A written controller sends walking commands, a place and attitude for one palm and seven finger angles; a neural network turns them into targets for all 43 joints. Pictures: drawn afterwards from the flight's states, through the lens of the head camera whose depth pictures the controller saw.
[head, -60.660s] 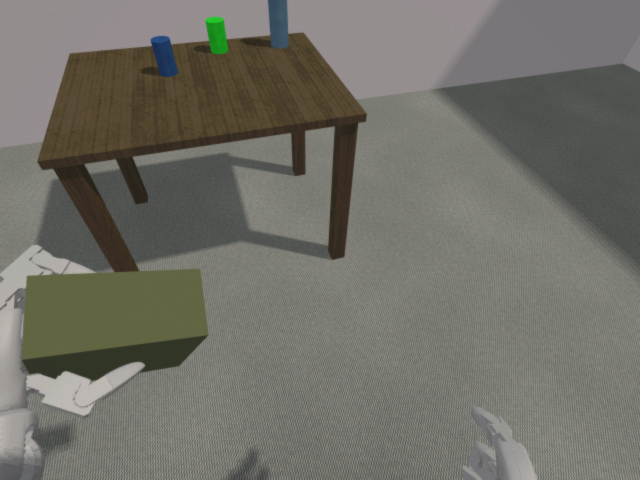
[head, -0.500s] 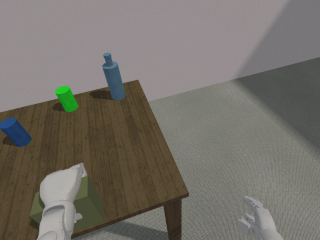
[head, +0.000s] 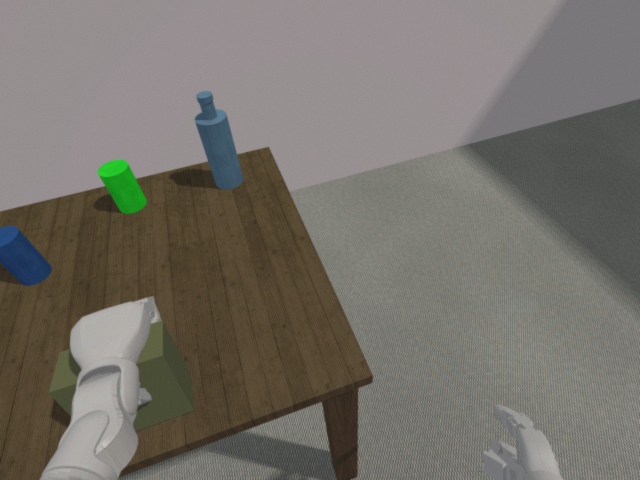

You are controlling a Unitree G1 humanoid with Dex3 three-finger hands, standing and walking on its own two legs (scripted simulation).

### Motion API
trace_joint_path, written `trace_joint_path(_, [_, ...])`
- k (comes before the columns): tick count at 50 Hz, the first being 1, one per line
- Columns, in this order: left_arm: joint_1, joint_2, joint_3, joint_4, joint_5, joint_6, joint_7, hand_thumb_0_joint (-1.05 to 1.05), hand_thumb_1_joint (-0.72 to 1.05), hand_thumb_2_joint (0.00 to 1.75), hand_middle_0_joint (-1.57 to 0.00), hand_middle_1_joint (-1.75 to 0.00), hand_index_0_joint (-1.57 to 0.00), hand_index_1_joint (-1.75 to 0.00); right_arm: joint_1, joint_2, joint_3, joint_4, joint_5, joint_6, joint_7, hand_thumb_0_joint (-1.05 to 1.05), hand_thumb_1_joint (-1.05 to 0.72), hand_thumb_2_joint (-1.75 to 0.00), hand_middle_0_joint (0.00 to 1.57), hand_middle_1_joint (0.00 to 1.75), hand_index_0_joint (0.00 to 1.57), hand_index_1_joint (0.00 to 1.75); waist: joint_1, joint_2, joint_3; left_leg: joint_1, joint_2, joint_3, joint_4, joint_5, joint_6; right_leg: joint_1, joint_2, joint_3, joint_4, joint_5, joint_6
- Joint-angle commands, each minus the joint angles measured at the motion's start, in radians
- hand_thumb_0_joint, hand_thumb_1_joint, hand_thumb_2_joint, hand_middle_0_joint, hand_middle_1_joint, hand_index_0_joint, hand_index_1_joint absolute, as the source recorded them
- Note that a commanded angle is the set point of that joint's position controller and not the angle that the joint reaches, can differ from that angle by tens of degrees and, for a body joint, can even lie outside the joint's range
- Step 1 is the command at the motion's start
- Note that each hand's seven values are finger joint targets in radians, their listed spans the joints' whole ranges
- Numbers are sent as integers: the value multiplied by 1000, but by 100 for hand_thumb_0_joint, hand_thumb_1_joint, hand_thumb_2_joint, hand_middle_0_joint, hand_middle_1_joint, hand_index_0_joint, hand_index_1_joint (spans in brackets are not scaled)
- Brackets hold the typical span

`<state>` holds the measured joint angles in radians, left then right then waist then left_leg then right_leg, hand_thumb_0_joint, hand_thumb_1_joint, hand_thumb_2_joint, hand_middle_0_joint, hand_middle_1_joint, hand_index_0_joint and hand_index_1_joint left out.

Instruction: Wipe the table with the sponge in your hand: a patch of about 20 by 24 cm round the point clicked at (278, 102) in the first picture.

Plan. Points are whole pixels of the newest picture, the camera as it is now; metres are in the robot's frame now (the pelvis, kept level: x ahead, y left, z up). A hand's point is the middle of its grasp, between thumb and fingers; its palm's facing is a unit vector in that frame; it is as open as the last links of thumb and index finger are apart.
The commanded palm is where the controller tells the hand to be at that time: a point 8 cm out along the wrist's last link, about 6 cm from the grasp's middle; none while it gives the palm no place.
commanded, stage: wipe forward along the first lane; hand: left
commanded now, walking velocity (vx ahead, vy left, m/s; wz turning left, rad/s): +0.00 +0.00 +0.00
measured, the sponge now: (136, 391) +0.23 +0.31 -0.05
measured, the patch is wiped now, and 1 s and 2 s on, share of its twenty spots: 0.20 0.30 0.45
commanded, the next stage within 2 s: slide across to the middle lane in 1.22 s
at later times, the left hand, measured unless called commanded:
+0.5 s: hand (125, 325) +0.30 +0.33 +0.02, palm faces -0.10 -0.03 -0.99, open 10.6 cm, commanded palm +0.28 +0.32 +0.05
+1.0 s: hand (129, 292) +0.35 +0.35 +0.02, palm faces -0.12 -0.01 -0.99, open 10.6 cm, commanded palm +0.33 +0.34 +0.05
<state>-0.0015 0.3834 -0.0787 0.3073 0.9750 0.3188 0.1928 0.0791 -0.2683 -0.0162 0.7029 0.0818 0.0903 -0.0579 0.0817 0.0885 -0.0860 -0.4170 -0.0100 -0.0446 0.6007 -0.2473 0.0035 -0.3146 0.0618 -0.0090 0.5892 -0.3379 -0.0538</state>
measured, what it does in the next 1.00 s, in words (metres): stands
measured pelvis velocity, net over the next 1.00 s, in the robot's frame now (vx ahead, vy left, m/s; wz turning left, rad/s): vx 0.00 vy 0.02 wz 0.01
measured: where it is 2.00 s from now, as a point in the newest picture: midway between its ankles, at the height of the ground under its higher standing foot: outside the picture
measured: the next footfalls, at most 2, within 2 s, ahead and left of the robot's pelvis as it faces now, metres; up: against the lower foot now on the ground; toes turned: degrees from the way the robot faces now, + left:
none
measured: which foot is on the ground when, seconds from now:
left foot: down 0.00-1.00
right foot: down 0.00-1.00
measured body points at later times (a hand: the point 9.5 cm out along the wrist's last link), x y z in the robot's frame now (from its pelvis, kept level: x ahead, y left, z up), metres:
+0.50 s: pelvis +0.00 +0.01 +0.00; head +0.02 -0.01 +0.45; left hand +0.30 +0.32 +0.07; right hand +0.17 -0.23 -0.12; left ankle +0.04 +0.12 -0.73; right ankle -0.02 -0.09 -0.73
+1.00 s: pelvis +0.00 +0.02 -0.01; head +0.04 +0.02 +0.44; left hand +0.35 +0.35 +0.07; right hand +0.15 -0.23 -0.13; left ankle +0.04 +0.12 -0.73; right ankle -0.02 -0.09 -0.73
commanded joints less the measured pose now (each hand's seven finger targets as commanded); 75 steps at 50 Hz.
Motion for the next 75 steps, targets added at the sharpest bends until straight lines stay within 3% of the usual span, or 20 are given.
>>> trace_joint_path(1, [-106,180,89,-22,5,-21,19,0,10,130,-120,-160,-120,-160,-146,-116,-41,-160,-6,-48,-7,0,-90,-90,20,30,20,30,-13,-181,-126,80,-33,19,-25,96,52,7,-35,84,-118,307,1])
trace_joint_path(2, [-93,216,124,-10,4,-20,22,0,10,130,-120,-160,-120,-160,-141,-122,-42,-158,-8,-45,-8,0,-90,-90,20,30,20,30,-6,-176,-108,69,-34,14,-32,84,50,6,-33,94,-124,284,-1])
trace_joint_path(5, [-157,197,99,2,4,-34,28,0,10,130,-120,-160,-120,-160,-131,-120,-44,-155,-5,-47,-10,0,-90,-90,20,30,20,30,-25,-191,-90,56,-31,22,-28,61,54,-21,-35,79,-127,251,6])
trace_joint_path(7, [-176,252,143,23,12,-35,32,0,10,130,-120,-160,-120,-160,-123,-127,-48,-144,-6,-44,-12,0,-90,-90,20,30,20,30,-18,-178,-95,54,-32,20,-27,58,53,-18,-34,93,-131,241,3])
trace_joint_path(10, [-203,198,92,31,12,-38,32,0,10,130,-120,-160,-120,-160,-118,-123,-48,-150,-1,-43,-11,0,-90,-90,20,30,20,30,-28,-156,-118,59,-29,25,-26,62,54,-29,-36,66,-121,232,4])
trace_joint_path(17, [-319,245,111,103,14,-37,27,0,10,130,-120,-160,-120,-160,-99,-130,-47,-137,5,-33,-14,0,-90,-90,20,30,20,30,-40,-135,-136,56,-23,13,-33,37,52,-55,-30,56,-123,165,0])
trace_joint_path(36, [-547,185,38,273,37,-70,46,0,10,130,-120,-160,-120,-160,-23,-134,-56,-122,4,-1,2,0,-90,-90,20,30,20,30,-74,-122,-210,74,-4,-11,2,82,50,-135,-22,1,-77,171,-7])
trace_joint_path(39, [-565,242,82,317,36,-69,47,0,10,130,-120,-160,-120,-160,-11,-141,-55,-114,5,10,0,0,-90,-90,20,30,20,30,-76,-152,-208,53,-3,-13,6,91,50,-123,-23,-1,-72,190,-5])
trace_joint_path(40, [-578,216,57,319,31,-69,45,0,10,130,-120,-160,-120,-160,-12,-138,-52,-118,6,12,0,0,-90,-90,20,30,20,30,-82,-153,-208,47,-5,-6,7,95,51,-117,-25,1,-74,207,-2])
trace_joint_path(43, [-634,269,86,349,39,-75,46,0,10,130,-120,-160,-120,-160,4,-145,-52,-109,6,18,0,0,-90,-90,20,30,20,30,-86,-129,-207,44,-4,-11,7,94,52,-126,-25,1,-71,194,-4])
trace_joint_path(47, [-697,258,65,378,53,-89,37,0,10,130,-120,-160,-120,-160,16,-140,-54,-107,8,22,4,0,-90,-90,20,30,20,30,-100,-112,-211,51,0,-13,7,99,51,-143,-25,-5,-72,186,-5])
trace_joint_path(49, [-688,313,99,421,67,-92,38,0,10,130,-120,-160,-120,-160,34,-149,-54,-100,4,28,4,0,-90,-90,20,30,20,30,-90,-97,-217,45,-2,-12,15,102,51,-145,-23,-3,-68,181,-9])
trace_joint_path(52, [-729,288,80,420,60,-110,33,0,10,130,-120,-160,-120,-160,45,-144,-57,-103,5,32,7,0,-90,-90,20,30,20,30,-100,-101,-255,51,1,-11,19,135,52,-129,-23,-5,-62,224,-7])
trace_joint_path(55, [-697,332,119,460,70,-119,41,0,10,130,-120,-160,-120,-160,60,-153,-60,-98,1,38,10,0,-90,-90,20,30,20,30,-90,-103,-249,35,0,-9,31,140,53,-135,-21,0,-61,238,-9])
trace_joint_path(57, [-717,294,96,448,64,-133,43,0,10,130,-120,-160,-120,-160,63,-147,-63,-101,2,38,15,0,-90,-90,20,30,20,30,-97,-95,-277,41,2,-7,34,172,52,-126,-22,-2,-50,277,-9])
trace_joint_path(65, [-762,370,137,526,82,-139,73,0,10,130,-120,-160,-120,-160,92,-164,-67,-82,1,48,19,0,-90,-90,20,30,20,30,-111,-119,-242,-5,4,-11,42,122,56,-169,-19,0,-55,219,-5])
trace_joint_path(67, [-812,297,77,487,73,-147,73,0,10,130,-120,-160,-120,-160,82,-150,-66,-89,5,43,22,0,-90,-90,20,30,20,30,-119,-72,-256,25,9,-19,31,124,53,-189,-18,-8,-53,193,-8])
trace_joint_path(70, [-813,310,82,466,65,-145,81,0,10,130,-120,-160,-120,-160,87,-151,-70,-84,3,44,23,0,-90,-90,20,30,20,30,-109,-46,-304,64,10,-19,35,132,53,-174,-15,-3,-59,191,-11])
trace_joint_path(72, [-862,243,39,410,42,-151,81,0,10,130,-120,-160,-120,-160,70,-136,-72,-90,7,41,23,0,-90,-90,20,30,20,30,-121,-35,-331,106,17,-29,28,155,50,-175,-16,-10,-58,199,-9])
trace_joint_path(75, [-872,228,27,399,21,-141,95,0,10,130,-120,-160,-120,-160,69,-137,-72,-80,7,38,20,0,-90,-90,20,30,20,30,-123,-43,-326,124,19,-36,14,119,50,-179,-13,-11,-72,165,-7])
